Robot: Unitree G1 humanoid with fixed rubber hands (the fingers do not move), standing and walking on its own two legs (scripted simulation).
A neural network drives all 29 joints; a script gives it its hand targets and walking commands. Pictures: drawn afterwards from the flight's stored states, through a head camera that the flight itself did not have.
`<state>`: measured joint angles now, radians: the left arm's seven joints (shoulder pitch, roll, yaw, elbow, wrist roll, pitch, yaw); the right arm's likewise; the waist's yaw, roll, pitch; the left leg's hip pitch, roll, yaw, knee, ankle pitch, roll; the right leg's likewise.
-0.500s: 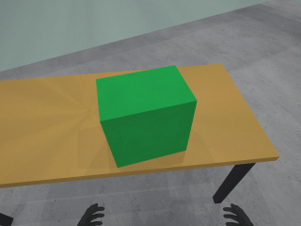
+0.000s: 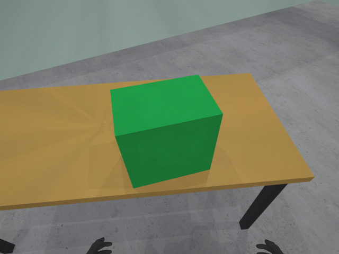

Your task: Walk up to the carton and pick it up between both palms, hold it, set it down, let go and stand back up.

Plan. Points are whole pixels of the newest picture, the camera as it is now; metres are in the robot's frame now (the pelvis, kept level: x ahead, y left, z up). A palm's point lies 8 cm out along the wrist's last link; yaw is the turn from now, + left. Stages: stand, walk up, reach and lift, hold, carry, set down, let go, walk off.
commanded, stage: stand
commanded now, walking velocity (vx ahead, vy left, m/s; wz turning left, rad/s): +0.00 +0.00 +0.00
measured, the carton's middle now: (164, 133) +0.45 +0.05 +0.01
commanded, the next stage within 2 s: walk up in 1.48 s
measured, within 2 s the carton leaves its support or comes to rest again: neither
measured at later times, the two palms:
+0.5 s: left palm out of the picture +0.08 +0.23 -0.12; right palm out of the picture +0.08 -0.24 -0.11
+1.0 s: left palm out of the picture +0.03 +0.23 -0.13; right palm out of the picture +0.03 -0.23 -0.12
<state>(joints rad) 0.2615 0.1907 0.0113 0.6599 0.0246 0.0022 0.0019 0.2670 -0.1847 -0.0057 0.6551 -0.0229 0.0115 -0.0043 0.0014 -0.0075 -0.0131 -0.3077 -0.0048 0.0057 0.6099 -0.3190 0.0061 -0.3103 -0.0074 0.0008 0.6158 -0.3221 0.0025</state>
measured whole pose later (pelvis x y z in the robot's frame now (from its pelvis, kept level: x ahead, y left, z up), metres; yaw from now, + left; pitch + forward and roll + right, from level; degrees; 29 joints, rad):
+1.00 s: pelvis +0.01 +0.00 +0.01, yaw +0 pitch -1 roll +0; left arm 0.30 0.16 0.05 0.99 0.02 0.00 0.04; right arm 0.31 -0.15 -0.04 0.98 -0.02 0.00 -0.03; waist 0.00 -0.01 0.02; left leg -0.17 -0.01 0.02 0.44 -0.25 0.01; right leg -0.18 -0.01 0.01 0.45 -0.25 0.01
